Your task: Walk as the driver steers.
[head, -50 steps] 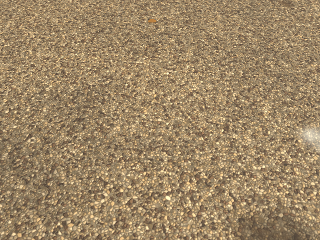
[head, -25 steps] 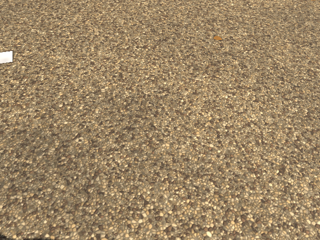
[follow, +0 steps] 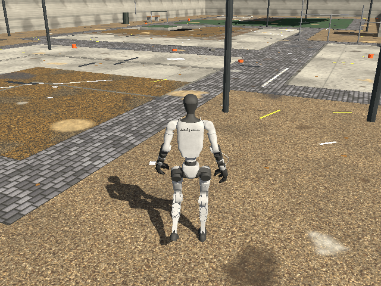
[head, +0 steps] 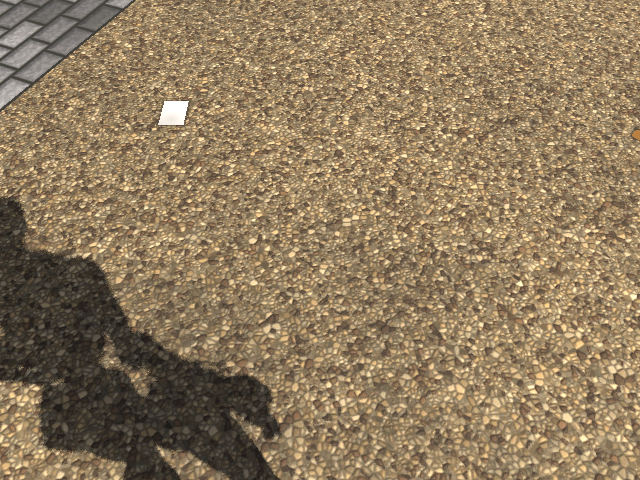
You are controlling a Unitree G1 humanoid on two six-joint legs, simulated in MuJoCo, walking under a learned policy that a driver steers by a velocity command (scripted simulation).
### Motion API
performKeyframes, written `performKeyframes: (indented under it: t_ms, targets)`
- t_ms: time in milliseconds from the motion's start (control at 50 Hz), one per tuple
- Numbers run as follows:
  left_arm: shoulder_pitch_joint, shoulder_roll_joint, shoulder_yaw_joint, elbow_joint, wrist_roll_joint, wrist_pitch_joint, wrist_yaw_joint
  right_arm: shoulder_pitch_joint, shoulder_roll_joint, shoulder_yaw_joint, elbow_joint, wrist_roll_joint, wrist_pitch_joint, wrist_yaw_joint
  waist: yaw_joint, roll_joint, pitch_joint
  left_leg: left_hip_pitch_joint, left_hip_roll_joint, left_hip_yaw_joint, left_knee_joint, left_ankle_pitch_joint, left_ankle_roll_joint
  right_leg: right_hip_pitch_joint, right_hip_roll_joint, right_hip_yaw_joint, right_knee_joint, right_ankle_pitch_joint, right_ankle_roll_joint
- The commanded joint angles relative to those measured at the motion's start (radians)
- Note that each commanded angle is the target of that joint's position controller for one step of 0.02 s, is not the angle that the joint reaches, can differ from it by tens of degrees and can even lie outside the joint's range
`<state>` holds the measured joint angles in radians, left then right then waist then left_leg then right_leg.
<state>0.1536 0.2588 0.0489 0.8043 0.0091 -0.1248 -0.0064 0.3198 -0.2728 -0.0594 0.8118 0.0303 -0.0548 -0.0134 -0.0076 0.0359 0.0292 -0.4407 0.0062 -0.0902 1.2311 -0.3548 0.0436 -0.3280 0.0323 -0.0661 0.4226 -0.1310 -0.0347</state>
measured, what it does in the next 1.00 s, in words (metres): walks ahead: left foot, then right foot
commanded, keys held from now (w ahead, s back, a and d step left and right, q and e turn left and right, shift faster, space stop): w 0.32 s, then w+e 0.68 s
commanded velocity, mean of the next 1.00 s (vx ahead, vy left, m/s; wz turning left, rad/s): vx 0.50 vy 0.00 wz -0.15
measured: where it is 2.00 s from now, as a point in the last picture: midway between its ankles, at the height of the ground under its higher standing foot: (395, 271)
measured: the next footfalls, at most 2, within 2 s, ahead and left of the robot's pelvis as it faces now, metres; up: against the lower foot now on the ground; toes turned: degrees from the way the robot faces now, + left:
left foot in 0.36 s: +0.34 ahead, +0.18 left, +0.00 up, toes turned +7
right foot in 0.92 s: +0.63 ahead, -0.07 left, +0.00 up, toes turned -15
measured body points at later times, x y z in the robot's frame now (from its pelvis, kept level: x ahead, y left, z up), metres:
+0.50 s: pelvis +0.26 +0.08 +0.00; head +0.29 +0.10 +0.45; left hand +0.30 +0.36 -0.14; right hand +0.41 -0.17 -0.09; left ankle +0.30 +0.17 -0.74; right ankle +0.20 -0.09 -0.64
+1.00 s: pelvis +0.53 +0.02 -0.02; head +0.57 +0.01 +0.43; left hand +0.75 +0.24 -0.12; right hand +0.52 -0.26 -0.15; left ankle +0.38 +0.20 -0.64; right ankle +0.59 -0.06 -0.74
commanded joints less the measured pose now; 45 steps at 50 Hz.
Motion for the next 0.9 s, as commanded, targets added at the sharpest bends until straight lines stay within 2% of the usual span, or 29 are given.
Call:
performKeyframes:
  t_ms: [20,40,80,140,200,260,300,320,340,360,380,400,420,440,460,480,500,540,600,660,700,760,800,820,860,880,900]
  targets:
    - [0.047,0.082,0.022,-0.013,0.001,-0.015,-0.008,0.037,-0.027,-0.012,-0.077,0.002,0.002,0.004,0.001,-0.106,-0.051,-0.169,0.112,-0.03,-0.013,0.053,0.001,0.162,-0.276,0.275,-0.267,0.02,-0.176]
    - [0.059,0.092,0.026,0.002,-0.005,-0.02,-0.011,0.022,-0.014,-0.007,-0.087,0.0,0.007,0.003,-0.001,-0.099,-0.032,-0.183,0.118,-0.029,-0.053,0.059,0.001,0.145,-0.279,0.247,-0.288,0.044,-0.19]
    - [0.081,0.123,0.036,0.024,-0.008,-0.024,-0.014,-0.033,-0.011,-0.001,-0.114,-0.012,0.007,0.002,0.001,-0.078,-0.012,-0.229,0.123,-0.034,-0.153,0.111,-0.007,0.153,-0.292,0.21,-0.313,0.093,-0.213]
    - [0.091,0.149,0.04,0.038,-0.016,-0.013,-0.011,-0.121,-0.017,0.009,-0.141,-0.02,-0.009,0.016,0.017,-0.072,-0.006,-0.242,0.13,0.005,-0.344,0.267,-0.01,0.188,-0.271,0.13,-0.317,0.15,-0.2]
    - [0.131,0.172,0.04,0.053,-0.028,0.003,-0.009,-0.234,-0.012,0.019,-0.169,-0.016,-0.023,0.033,0.059,-0.083,0.011,-0.17,0.103,0.077,-0.512,0.354,-0.016,0.182,-0.244,0.066,-0.294,0.145,-0.168]
    - [0.191,0.193,0.042,0.083,-0.039,0.021,-0.01,-0.31,-0.033,0.017,-0.207,-0.006,-0.025,0.045,0.079,-0.104,0.029,-0.161,0.085,0.092,-0.602,0.3,-0.002,0.259,-0.287,0.082,-0.264,0.109,-0.151]
    - [0.196,0.205,0.043,0.095,-0.045,0.035,-0.008,-0.311,-0.055,0.01,-0.22,-0.008,-0.028,0.051,0.06,-0.119,0.026,-0.123,0.064,0.11,-0.653,0.231,0.026,0.308,-0.314,0.089,-0.214,0.15,-0.134]
    - [0.179,0.212,0.043,0.096,-0.046,0.042,-0.006,-0.256,-0.071,-0.001,-0.209,-0.012,-0.03,0.051,0.015,-0.123,-0.002,-0.028,0.036,0.134,-0.695,0.232,0.044,0.307,-0.307,0.071,-0.144,0.258,-0.117]
    - [0.183,0.195,0.034,0.099,-0.045,0.047,-0.005,-0.136,-0.109,-0.025,-0.171,-0.019,-0.031,0.046,-0.045,-0.106,-0.071,0.158,0.0,0.156,-0.729,0.238,0.065,0.272,-0.262,0.039,0.014,0.405,-0.093]
    - [0.181,0.154,0.016,0.088,-0.031,0.045,-0.003,0.046,-0.176,-0.056,-0.127,-0.023,-0.03,0.033,-0.126,-0.06,-0.188,0.432,0.072,0.07,-0.714,0.251,0.105,0.126,-0.206,-0.002,0.263,0.349,-0.053]
    - [0.244,0.042,-0.02,0.049,-0.013,0.028,-0.008,0.162,-0.297,-0.081,-0.117,-0.046,-0.023,0.019,-0.115,0.189,-0.314,0.779,0.355,-0.37,-0.782,0.156,0.236,-0.268,-0.054,-0.037,0.678,-0.107,0.02]
    - [0.259,0.072,-0.015,0.068,-0.033,0.006,-0.008,0.193,-0.244,-0.065,-0.114,-0.04,-0.028,0.023,-0.123,0.201,-0.407,0.794,0.438,-0.637,-0.913,0.114,0.289,-0.389,-0.011,0.152,0.867,-0.442,0.013]
    - [0.199,0.147,0.011,0.053,-0.066,0.002,-0.011,0.134,-0.178,-0.044,-0.113,-0.038,-0.035,0.028,-0.109,0.13,-0.266,0.686,0.405,-0.48,-0.916,0.126,0.24,-0.467,-0.061,0.191,0.922,-0.383,-0.002]
    - [0.148,0.146,0.013,0.039,-0.065,0.005,-0.008,0.056,-0.133,-0.031,-0.12,-0.03,-0.038,0.032,-0.076,0.098,-0.183,0.56,0.359,-0.321,-0.929,0.179,0.201,-0.458,-0.111,0.168,0.884,-0.29,-0.008]
    - [0.124,0.134,0.017,0.041,-0.049,0.015,-0.002,-0.016,-0.095,-0.021,-0.122,-0.029,-0.042,0.037,-0.042,0.06,-0.126,0.449,0.311,-0.217,-0.965,0.213,0.173,-0.42,-0.145,0.161,0.826,-0.213,-0.003]
    - [0.135,0.126,0.024,0.047,-0.042,0.033,0.002,-0.06,-0.065,-0.014,-0.122,-0.031,-0.051,0.04,-0.01,0.08,-0.09,0.369,0.272,-0.128,-1.007,0.248,0.149,-0.365,-0.171,0.167,0.78,-0.153,0.001]
    - [0.159,0.105,0.023,0.055,-0.043,0.05,0.001,-0.079,-0.057,-0.015,-0.113,-0.036,-0.06,0.041,0.011,0.089,-0.08,0.317,0.255,-0.076,-1.039,0.285,0.143,-0.313,-0.174,0.166,0.77,-0.108,0.006]
    - [0.166,0.071,0.022,0.056,-0.045,0.07,-0.001,-0.073,-0.062,-0.022,-0.088,-0.045,-0.075,0.035,0.027,0.056,-0.056,0.29,0.246,0.012,-1.071,0.397,0.148,-0.314,-0.167,0.175,0.753,-0.048,0.014]
    - [0.1,0.059,0.026,0.029,-0.04,0.079,0.001,-0.037,-0.075,-0.03,-0.052,-0.052,-0.077,0.016,0.018,0.03,-0.014,0.324,0.247,0.101,-1.09,0.454,0.143,-0.401,-0.152,0.206,0.649,0.062,0.023]
    - [0.02,0.045,0.022,-0.002,-0.031,0.074,-0.013,-0.029,-0.094,-0.035,-0.033,-0.048,-0.071,0.002,0.0,0.025,0.017,0.35,0.24,0.177,-1.108,0.43,0.123,-0.409,-0.138,0.178,0.471,0.188,0.021]
    - [-0.051,0.032,0.014,-0.03,-0.026,0.073,-0.026,-0.007,-0.112,-0.04,-0.018,-0.043,-0.066,-0.006,-0.027,0.012,0.044,0.377,0.253,0.214,-1.117,0.427,0.117,-0.409,-0.136,0.131,0.381,0.227,0.013]
    - [-0.143,0.021,0.006,-0.079,-0.027,0.071,-0.045,0.044,-0.125,-0.046,0.012,-0.034,-0.05,-0.012,-0.062,-0.002,0.079,0.474,0.282,0.252,-1.09,0.463,0.112,-0.45,-0.134,0.084,0.295,0.196,-0.009]
    - [-0.183,0.021,0.004,-0.112,-0.03,0.071,-0.059,0.06,-0.133,-0.05,0.025,-0.026,-0.035,-0.012,-0.069,0.002,0.088,0.537,0.297,0.274,-1.047,0.527,0.103,-0.461,-0.125,0.045,0.261,0.128,-0.028]
    - [-0.19,0.024,0.006,-0.126,-0.031,0.071,-0.065,0.055,-0.141,-0.052,0.027,-0.023,-0.027,-0.013,-0.061,0.009,0.083,0.554,0.301,0.289,-1.015,0.604,0.095,-0.439,-0.112,0.021,0.246,0.083,-0.041]
    - [-0.151,0.051,0.02,-0.141,-0.035,0.074,-0.071,0.03,-0.173,-0.058,0.018,-0.018,-0.014,-0.019,-0.02,0.047,0.027,0.564,0.296,0.318,-0.896,0.943,0.074,-0.309,-0.049,-0.046,0.24,-0.014,-0.078]
    - [-0.082,0.078,0.035,-0.133,-0.038,0.076,-0.069,0.016,-0.189,-0.062,0.013,-0.015,-0.007,-0.023,0.024,0.071,-0.023,0.56,0.29,0.327,-0.787,1.104,0.064,-0.207,-0.007,-0.073,0.246,-0.064,-0.101]
    - [0.047,0.123,0.06,-0.107,-0.041,0.078,-0.064,-0.006,-0.202,-0.063,0.009,-0.011,0.0,-0.025,0.1,0.07,-0.095,0.516,0.267,0.34,-0.609,1.158,0.044,-0.027,0.034,-0.083,0.201,-0.051,-0.133]
Keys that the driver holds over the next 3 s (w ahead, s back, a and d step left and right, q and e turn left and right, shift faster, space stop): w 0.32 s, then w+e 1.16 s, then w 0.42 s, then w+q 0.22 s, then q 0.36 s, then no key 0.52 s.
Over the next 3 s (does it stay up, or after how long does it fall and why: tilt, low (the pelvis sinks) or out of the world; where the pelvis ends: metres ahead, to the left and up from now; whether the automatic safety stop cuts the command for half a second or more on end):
stays up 1.22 -0.37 0.00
